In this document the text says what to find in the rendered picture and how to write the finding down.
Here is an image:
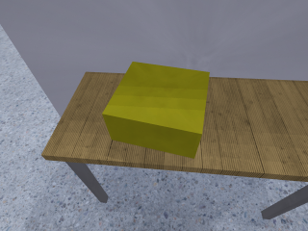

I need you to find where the carton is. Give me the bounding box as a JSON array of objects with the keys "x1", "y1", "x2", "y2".
[{"x1": 102, "y1": 62, "x2": 210, "y2": 159}]

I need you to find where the table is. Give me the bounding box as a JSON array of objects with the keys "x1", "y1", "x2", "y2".
[{"x1": 41, "y1": 71, "x2": 308, "y2": 219}]

